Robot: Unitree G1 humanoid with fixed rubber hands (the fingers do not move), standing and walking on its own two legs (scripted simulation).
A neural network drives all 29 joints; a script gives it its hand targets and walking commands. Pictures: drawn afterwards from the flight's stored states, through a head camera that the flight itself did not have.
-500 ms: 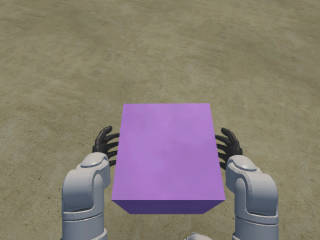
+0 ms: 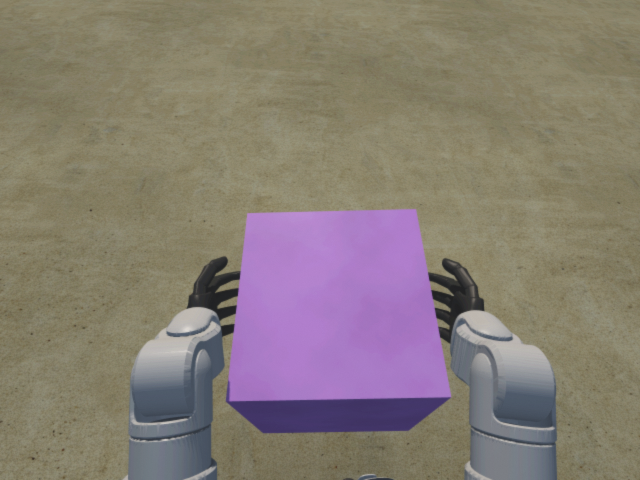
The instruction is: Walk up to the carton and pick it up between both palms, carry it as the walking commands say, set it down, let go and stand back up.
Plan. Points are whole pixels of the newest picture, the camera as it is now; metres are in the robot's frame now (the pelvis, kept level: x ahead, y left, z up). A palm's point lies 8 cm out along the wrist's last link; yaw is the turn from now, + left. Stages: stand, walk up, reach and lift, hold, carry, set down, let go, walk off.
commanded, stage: carry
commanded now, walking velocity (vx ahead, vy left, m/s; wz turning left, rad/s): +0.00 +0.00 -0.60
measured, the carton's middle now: (333, 329) +0.30 +0.00 +0.01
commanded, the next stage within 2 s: none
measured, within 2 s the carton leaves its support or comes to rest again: neither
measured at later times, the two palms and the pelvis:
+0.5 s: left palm (330, 365) +0.23 +0.01 +0.07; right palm out of the picture +0.11 -0.26 +0.06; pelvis -0.07 -0.02 +0.00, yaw -20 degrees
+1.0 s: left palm (348, 414) +0.17 -0.01 +0.09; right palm out of the picture +0.01 -0.25 +0.10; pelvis -0.13 +0.02 +0.02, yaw -38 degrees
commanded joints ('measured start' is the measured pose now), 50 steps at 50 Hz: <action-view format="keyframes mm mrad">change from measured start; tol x32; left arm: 1 -582 -965 -734 -175 -422 -16 -254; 50 -504 -946 -764 -92 -480 -1 -273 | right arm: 1 -404 978 658 -74 378 -20 296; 50 -368 916 607 -73 332 -19 271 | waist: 1 -3 407 -260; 15 -8 334 -327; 20 28 -269 -369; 50 -6 301 -286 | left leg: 1 255 538 -369 -317 250 254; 6 313 284 17 -167 673 124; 16 245 345 64 -29 493 83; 19 -233 173 137 316 -272 -84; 23 -292 125 -28 497 -185 -85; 38 356 259 -253 -339 61 58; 42 210 381 -164 -247 555 168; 50 259 311 49 -165 501 113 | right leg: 1 -262 -57 -117 417 -415 42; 15 33 -43 -219 143 -267 12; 20 526 -437 292 -84 820 -190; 36 310 -218 204 -91 226 -136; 39 -228 31 -93 312 -394 24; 50 -52 -61 -208 305 -252 34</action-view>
